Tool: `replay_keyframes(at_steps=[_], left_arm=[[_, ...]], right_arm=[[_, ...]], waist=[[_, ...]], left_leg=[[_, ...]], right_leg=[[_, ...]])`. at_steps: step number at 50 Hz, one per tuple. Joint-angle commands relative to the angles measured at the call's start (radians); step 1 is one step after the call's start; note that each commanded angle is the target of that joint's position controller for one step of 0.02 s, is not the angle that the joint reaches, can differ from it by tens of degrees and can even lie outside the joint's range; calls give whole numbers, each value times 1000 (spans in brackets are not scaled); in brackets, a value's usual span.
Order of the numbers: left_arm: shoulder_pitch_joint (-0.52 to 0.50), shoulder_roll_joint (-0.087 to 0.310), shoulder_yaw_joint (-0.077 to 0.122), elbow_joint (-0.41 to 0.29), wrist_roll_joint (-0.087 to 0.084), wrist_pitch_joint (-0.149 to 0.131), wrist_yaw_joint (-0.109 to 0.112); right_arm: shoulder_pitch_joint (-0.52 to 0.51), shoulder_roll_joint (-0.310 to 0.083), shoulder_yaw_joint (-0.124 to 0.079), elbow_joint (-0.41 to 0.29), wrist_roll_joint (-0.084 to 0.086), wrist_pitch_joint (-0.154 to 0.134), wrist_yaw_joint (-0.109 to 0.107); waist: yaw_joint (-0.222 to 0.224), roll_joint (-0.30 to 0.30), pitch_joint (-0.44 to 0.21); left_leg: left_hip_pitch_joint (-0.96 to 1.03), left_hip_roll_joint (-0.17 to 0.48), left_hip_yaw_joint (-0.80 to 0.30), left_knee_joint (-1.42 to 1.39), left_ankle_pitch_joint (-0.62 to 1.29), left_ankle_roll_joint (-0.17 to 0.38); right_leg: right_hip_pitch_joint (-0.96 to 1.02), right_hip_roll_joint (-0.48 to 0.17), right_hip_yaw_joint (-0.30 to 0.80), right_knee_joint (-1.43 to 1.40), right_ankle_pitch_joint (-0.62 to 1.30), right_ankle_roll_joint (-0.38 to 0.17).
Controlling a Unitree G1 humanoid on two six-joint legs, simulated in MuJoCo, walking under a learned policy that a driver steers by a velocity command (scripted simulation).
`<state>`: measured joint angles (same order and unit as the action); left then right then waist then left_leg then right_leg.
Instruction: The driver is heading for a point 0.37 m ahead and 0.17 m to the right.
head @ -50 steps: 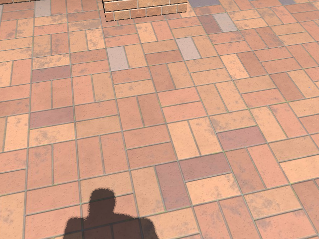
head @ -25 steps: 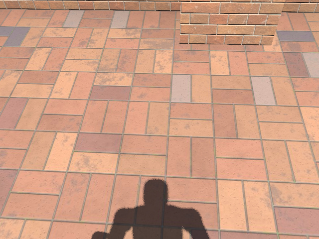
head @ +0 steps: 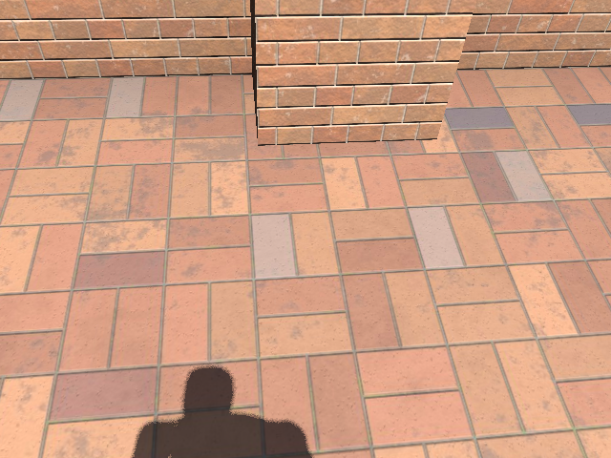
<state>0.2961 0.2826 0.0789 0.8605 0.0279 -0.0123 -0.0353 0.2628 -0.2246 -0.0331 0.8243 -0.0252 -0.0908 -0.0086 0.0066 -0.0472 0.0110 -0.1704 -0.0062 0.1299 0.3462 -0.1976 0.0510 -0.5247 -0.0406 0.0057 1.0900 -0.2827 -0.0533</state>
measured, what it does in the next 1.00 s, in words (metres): walks ahead, turning right: right foot, then left foot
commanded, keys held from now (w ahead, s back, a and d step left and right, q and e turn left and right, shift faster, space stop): w+e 0.32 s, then no key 0.68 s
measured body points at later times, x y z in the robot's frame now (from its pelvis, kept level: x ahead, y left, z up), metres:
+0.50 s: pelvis +0.24 -0.07 -0.01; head +0.28 -0.10 +0.44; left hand +0.42 +0.15 -0.13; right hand +0.25 -0.34 -0.15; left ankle +0.24 +0.09 -0.65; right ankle +0.26 -0.12 -0.75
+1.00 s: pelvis +0.35 -0.07 -0.01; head +0.36 -0.06 +0.44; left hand +0.47 +0.15 -0.16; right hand +0.35 -0.32 -0.14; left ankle +0.42 +0.00 -0.75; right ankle +0.27 -0.13 -0.75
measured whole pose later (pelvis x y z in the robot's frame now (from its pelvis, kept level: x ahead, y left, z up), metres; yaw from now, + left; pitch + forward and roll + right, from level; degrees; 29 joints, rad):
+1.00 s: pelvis +0.35 -0.07 -0.01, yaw -19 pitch -1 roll +0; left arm 0.26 0.21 0.01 1.00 0.01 0.01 0.03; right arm 0.21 -0.19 -0.01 0.94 -0.01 -0.01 -0.03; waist 0.01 -0.02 0.04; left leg -0.24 -0.02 0.05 0.44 -0.18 0.04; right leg -0.06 0.06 0.00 0.39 -0.31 -0.06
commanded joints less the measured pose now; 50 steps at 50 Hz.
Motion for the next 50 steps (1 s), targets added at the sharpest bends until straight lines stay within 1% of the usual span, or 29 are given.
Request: replay_keyframes(at_steps=[1, 6, 9, 11, 13, 14, 15, 16, 17, 18, 19, 20, 21, 22, 23, 25, 27, 30, 33, 36, 39, 40, 41, 42, 43, 44, 46, 47, 50], left_arm=[[-15, 9, 2, -67, 8, 10, -17], [-193, -10, -18, -135, 6, 10, -38], [-287, -6, -27, -177, 10, 8, -49], [-313, 4, -26, -194, 14, 7, -49], [-283, 19, -19, -194, 17, 8, -40], [-222, 34, -11, -181, 18, 5, -33], [-112, 55, 2, -150, 19, -4, -24], [57, 97, 24, -96, 29, -12, -8], [103, 212, 53, -93, 38, -14, 8], [96, 259, 62, -126, 1, -7, 16], [69, 224, 53, -109, -15, -2, 26], [21, 161, 35, -100, -19, -9, 34], [-26, 109, 19, -98, -22, -15, 36], [-68, 80, 7, -100, -28, -20, 37], [-85, 61, -3, -102, -27, -26, 34], [-66, 82, -2, -85, -23, -41, 29], [-50, 89, -5, -72, -18, -46, 30], [-28, 71, -17, -50, -18, -39, 37], [5, 67, -24, -25, -14, -34, 44], [14, 59, -31, -2, -7, -28, 50], [-5, 52, -39, 19, -10, -21, 58], [-21, 47, -42, 25, -18, -20, 62], [-9, 35, -49, 24, -20, -25, 65], [92, 15, -50, 33, -15, -25, 64], [155, -3, -52, 85, -24, -4, 70], [121, 13, -52, 97, -18, 11, 76], [63, 14, -54, 106, -14, 22, 70], [41, 26, -51, 115, -12, 23, 66], [38, 13, -59, 152, -18, 11, 70]], right_arm=[[45, -99, -27, -24, 10, -28, -3], [83, -106, -30, 9, 4, -23, -2], [124, -141, -40, 30, 4, -17, -8], [152, -156, -45, 46, 4, -6, -12], [158, -185, -50, 56, 2, 8, -17], [161, -204, -54, 61, 2, 18, -19], [160, -217, -57, 60, 3, 29, -19], [148, -214, -54, 46, 3, 34, -17], [189, -102, -28, -11, 21, 29, -5], [140, -132, -36, -59, 20, 21, 1], [46, -147, -39, -67, 20, 22, -1], [54, -115, -25, -59, 31, 15, -3], [76, -107, -24, -35, 23, 19, -6], [99, -111, -26, -26, 3, 36, -5], [131, -110, -27, -10, -8, 56, -3], [152, -95, -28, -2, -6, 78, 3], [129, -81, -26, -1, -2, 86, 6], [57, -77, -22, -10, -3, 91, 5], [-12, -70, -15, -18, 1, 94, -1], [-25, -70, -12, -7, 5, 93, -13], [6, -65, -10, 18, 7, 84, -26], [37, -55, -7, 34, 4, 76, -30], [79, -89, -11, 51, -2, 63, -36], [87, -158, -20, 52, -3, 55, -39], [47, -135, -14, 56, 18, 63, -34], [15, -87, 1, 51, 15, 68, -26], [-52, -72, 10, 54, 7, 77, -20], [-50, -78, 7, 64, 11, 78, -24], [-1, -84, 0, 113, 25, 78, -30]], waist=[[4, 128, 16], [-21, 130, 62], [-45, 125, 85], [-50, 121, 86], [-28, 142, 49], [1, 151, 7], [48, 144, -61], [126, 90, -157], [99, -109, -263], [96, -128, -345], [95, 21, -227], [53, 29, -124], [9, 60, -66], [-28, 43, -41], [-47, 31, -51], [-64, 20, -71], [-59, 9, -77], [-35, -23, -63], [-4, -35, -51], [8, -36, -39], [-6, -30, -13], [-32, -4, -9], [-38, 55, -42], [33, 159, -81], [30, 224, -102], [24, 204, -80], [33, 171, -25], [19, 147, 19], [-4, 87, 7]], left_leg=[[104, 274, -164, -197, 240, 97], [102, 242, -12, -199, 307, 87], [143, 267, 37, -190, 358, 78], [207, 280, 68, -141, 472, 67], [259, 284, 107, -13, 779, 53], [275, 285, 119, 106, 910, 51], [249, 281, 128, 282, 919, 46], [108, 259, 142, 536, 737, 16], [-277, 155, 137, 891, 60, -38], [-476, -8, -37, 1113, -379, -75], [-530, 62, -134, 1107, -260, -68], [-494, 90, -129, 1038, -193, -63], [-438, 117, -135, 946, -178, -59], [-379, 122, -137, 893, -172, -63], [-314, 120, -136, 855, -157, -65], [-285, 93, -120, 806, -122, -73], [-301, 83, -112, 738, -67, -75], [-320, 80, -109, 606, 7, -73], [-303, 71, -107, 478, 42, -65], [-243, 49, -106, 375, 13, -50], [-141, 29, -106, 216, -27, -18], [-52, 36, -116, 82, 80, -6], [86, 114, -197, 14, 364, 4], [179, 252, -319, 71, 708, 57], [125, 322, -381, 75, 769, 172], [58, 317, -403, 35, 668, 177], [-34, 208, -322, -2, 349, 81], [-40, 158, -276, -8, 255, 45], [52, 120, -238, 9, 277, 22]], right_leg=[[-180, -49, 27, 24, 92, 19], [-172, -44, -26, -223, 256, 25], [-116, -31, -87, -366, 251, -8], [-88, -7, -122, -423, 190, -39], [-1, 53, -164, -454, 87, -81], [75, 93, -176, -467, 32, -105], [208, 132, -172, -510, 14, -132], [453, 122, -108, -579, 36, -169], [775, -181, 315, -610, 8, -268], [845, -363, 742, -754, 314, -371], [761, -326, 518, -739, 572, -336], [623, -291, 365, -723, 793, -306], [517, -226, 256, -735, 845, -247], [433, -183, 193, -758, 852, -217], [381, -160, 152, -773, 881, -193], [363, -138, 107, -782, 991, -191], [376, -123, 74, -788, 1010, -176], [404, -101, 48, -791, 948, -144], [439, -116, 55, -784, 910, -139], [454, -133, 71, -753, 894, -146], [442, -147, 112, -694, 827, -141], [414, -132, 116, -660, 749, -112], [361, -95, 115, -627, 591, -66], [312, -19, 81, -596, 231, -38], [338, 55, 38, -584, -63, -21], [376, 58, 36, -605, -109, -17], [432, 33, 68, -730, 7, -18], [415, 12, 86, -757, 66, -17], [400, -23, 100, -784, 164, -14]])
